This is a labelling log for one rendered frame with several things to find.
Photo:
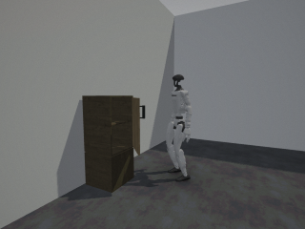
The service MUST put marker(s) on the cupboard door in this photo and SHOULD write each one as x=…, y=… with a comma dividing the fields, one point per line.
x=136, y=124

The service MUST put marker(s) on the robot left hand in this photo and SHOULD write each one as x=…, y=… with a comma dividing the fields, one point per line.
x=187, y=131

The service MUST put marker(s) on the left robot upper arm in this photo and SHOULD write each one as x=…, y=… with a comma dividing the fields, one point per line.
x=185, y=95

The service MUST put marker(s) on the left robot foot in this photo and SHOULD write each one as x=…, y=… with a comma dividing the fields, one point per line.
x=182, y=178

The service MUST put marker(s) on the left robot forearm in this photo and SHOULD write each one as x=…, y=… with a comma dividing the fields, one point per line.
x=188, y=117

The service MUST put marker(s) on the left robot shin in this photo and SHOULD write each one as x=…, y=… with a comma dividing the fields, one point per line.
x=181, y=161

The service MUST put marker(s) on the handle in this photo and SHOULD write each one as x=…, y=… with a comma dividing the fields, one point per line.
x=143, y=112

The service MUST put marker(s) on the right robot forearm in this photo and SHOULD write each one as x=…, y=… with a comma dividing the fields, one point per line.
x=173, y=117

